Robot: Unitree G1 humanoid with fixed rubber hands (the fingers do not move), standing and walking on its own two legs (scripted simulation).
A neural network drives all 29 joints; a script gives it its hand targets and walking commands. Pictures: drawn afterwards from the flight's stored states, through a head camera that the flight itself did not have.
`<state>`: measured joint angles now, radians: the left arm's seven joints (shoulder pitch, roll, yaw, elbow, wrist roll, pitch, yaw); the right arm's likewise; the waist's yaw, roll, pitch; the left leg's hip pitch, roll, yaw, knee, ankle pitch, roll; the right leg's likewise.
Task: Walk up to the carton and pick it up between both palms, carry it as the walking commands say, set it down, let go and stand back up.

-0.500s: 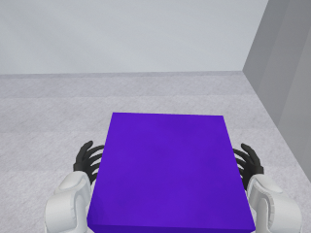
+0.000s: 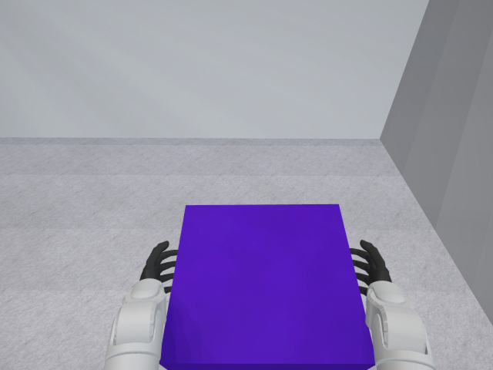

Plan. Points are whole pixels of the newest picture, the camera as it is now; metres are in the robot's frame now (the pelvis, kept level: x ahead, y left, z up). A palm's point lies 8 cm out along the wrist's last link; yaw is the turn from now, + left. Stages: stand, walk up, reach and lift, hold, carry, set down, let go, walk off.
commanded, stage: hold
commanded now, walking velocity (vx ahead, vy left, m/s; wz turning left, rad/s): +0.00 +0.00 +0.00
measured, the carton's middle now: (262, 299) +0.29 -0.02 -0.09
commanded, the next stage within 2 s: set down in 0.26 s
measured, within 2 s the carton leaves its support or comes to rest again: neither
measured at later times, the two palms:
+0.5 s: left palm (144, 285) +0.27 +0.19 +0.02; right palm (369, 288) +0.25 -0.19 +0.02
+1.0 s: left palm (159, 294) +0.29 +0.18 -0.06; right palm (356, 298) +0.27 -0.19 -0.06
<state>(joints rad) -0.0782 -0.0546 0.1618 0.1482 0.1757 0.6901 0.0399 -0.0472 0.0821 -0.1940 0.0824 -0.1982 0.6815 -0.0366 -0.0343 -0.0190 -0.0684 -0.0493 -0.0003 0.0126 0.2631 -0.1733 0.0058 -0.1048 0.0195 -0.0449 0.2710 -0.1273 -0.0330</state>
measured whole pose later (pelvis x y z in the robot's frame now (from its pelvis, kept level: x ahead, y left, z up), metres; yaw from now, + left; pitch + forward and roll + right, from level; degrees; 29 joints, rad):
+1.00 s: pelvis -0.02 +0.01 -0.02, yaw +1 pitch +12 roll +0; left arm -0.33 -0.12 0.42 0.44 0.28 0.37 -0.08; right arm -0.29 0.11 -0.43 0.38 -0.28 0.38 0.08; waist -0.04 0.03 -0.02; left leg -0.51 -0.04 -0.05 0.55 -0.25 0.01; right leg -0.54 0.02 -0.01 0.52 -0.19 -0.02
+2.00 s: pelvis -0.07 +0.00 -0.16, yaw +1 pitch +44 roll +1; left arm -0.73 0.01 0.48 0.55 0.21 0.36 -0.09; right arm -0.68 0.05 -0.51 0.46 -0.20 0.36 0.02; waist -0.01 0.02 -0.27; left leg -1.59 -0.07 -0.06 1.24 -0.42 -0.02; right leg -1.64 0.06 0.02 1.21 -0.34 -0.03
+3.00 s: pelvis -0.10 +0.01 -0.30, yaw +2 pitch +52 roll +0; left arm -1.14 0.19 0.38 0.77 0.11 0.36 -0.01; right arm -1.04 -0.12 -0.50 0.65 -0.11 0.36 -0.03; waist -0.03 0.02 -0.17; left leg -2.16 -0.12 -0.04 1.77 -0.52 -0.03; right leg -2.20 0.07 0.02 1.72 -0.44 0.01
